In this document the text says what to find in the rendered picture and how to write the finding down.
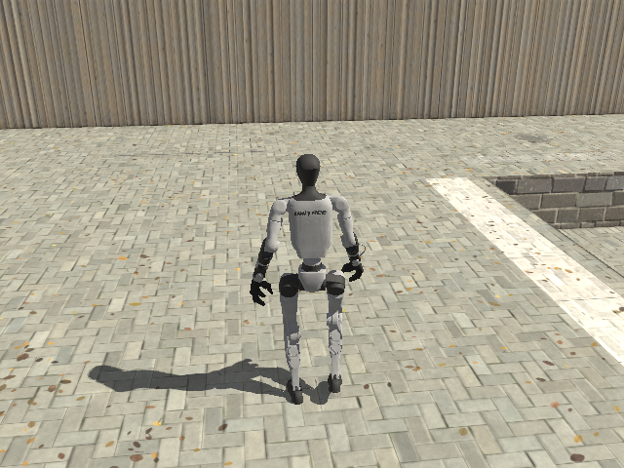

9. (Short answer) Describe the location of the left robot forearm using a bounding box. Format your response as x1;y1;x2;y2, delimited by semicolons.
253;238;273;283

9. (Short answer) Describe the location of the robot right thigh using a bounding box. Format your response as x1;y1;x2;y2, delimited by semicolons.
326;270;345;330

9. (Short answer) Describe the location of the left robot upper arm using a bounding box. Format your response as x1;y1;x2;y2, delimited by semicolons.
264;197;290;253

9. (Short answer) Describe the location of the right robot forearm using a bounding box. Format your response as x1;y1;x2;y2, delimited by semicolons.
345;232;362;266

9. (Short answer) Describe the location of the robot torso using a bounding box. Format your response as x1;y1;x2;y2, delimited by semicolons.
288;191;333;293

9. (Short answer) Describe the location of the left robot hand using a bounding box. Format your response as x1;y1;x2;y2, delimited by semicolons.
250;279;273;306

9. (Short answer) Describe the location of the right robot upper arm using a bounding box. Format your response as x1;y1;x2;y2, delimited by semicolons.
330;195;357;248

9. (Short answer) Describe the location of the right robot hand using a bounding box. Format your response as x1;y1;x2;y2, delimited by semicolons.
341;262;364;282

